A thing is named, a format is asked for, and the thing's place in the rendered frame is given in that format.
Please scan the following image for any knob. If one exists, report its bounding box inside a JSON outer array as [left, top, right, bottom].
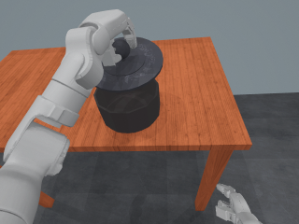
[[112, 39, 131, 60]]

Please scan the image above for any pot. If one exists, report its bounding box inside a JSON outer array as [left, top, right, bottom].
[[93, 79, 161, 133]]

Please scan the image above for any left robot upper arm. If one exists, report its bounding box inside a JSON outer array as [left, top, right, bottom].
[[0, 121, 70, 224]]

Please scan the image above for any left robot forearm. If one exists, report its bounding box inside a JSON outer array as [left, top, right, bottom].
[[3, 20, 110, 162]]

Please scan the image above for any right robot forearm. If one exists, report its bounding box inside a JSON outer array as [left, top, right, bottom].
[[235, 211, 263, 224]]

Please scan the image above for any left robot hand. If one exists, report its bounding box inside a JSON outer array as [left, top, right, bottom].
[[84, 9, 137, 67]]

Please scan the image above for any right robot hand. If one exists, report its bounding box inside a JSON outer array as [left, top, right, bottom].
[[215, 183, 251, 224]]

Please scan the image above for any table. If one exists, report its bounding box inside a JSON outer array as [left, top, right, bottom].
[[0, 36, 252, 211]]

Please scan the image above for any lid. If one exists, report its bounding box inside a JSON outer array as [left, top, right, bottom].
[[95, 37, 164, 93]]

